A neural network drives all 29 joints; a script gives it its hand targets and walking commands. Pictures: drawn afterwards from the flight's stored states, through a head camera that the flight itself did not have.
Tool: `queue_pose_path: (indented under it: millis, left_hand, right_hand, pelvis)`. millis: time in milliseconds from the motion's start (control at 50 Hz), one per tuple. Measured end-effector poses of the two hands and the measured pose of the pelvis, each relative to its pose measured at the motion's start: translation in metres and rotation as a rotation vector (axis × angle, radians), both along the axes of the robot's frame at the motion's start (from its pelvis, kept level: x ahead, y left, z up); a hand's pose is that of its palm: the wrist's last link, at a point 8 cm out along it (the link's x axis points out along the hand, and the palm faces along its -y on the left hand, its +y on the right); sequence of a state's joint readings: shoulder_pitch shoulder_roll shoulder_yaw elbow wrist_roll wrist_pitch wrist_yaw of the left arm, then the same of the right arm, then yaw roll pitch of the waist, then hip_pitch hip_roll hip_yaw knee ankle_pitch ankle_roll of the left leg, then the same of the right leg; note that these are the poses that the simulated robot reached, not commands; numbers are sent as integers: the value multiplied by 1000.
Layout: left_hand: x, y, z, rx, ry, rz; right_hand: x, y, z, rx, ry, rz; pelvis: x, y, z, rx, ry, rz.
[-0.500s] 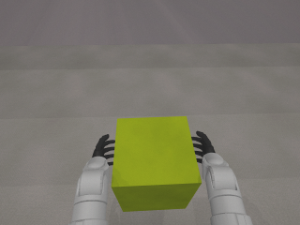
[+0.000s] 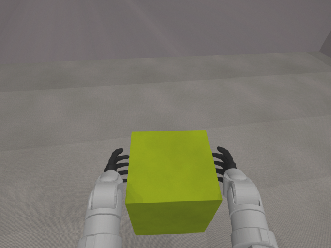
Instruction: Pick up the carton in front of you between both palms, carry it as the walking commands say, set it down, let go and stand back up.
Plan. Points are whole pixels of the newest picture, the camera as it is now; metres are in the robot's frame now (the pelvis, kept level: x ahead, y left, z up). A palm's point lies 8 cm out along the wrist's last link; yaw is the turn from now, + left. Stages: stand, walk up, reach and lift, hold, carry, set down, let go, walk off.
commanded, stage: hold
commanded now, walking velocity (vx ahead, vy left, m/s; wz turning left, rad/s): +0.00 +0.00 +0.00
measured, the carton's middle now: (169, 184) +0.32 +0.00 -0.05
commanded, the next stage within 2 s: set down in 0.40 s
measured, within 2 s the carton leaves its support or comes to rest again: neither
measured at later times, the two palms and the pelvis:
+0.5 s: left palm (113, 173) +0.30 +0.15 +0.04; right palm (230, 173) +0.30 -0.15 +0.04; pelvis +0.00 +0.00 +0.00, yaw -1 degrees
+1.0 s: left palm (111, 194) +0.33 +0.18 -0.14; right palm (200, 185) +0.36 -0.11 -0.13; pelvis -0.02 -0.03 -0.05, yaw +0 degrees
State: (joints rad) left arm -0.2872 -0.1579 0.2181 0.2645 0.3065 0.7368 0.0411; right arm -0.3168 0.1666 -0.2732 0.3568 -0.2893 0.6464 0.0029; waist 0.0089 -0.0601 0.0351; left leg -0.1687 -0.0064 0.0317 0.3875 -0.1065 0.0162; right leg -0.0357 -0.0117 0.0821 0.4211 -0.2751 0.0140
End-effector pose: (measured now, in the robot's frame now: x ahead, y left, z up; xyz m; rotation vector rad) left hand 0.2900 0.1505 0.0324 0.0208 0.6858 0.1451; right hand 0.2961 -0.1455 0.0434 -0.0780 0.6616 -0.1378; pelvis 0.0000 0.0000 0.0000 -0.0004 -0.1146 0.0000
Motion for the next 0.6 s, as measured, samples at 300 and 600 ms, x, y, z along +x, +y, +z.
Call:
queue_pose_path:
  millis: [300, 600]
  left_hand:
    - [6, 6, 5, -15, -4, -27]
    - [17, -4, -5, -17, 16, 12]
  right_hand:
    - [-1, 5, 3, 5, -3, -24]
    - [15, -3, -5, 13, 17, -15]
  pelvis:
    - [1, 13, 0, 0, -8, -17]
    - [0, -7, -3, 10, 12, -15]
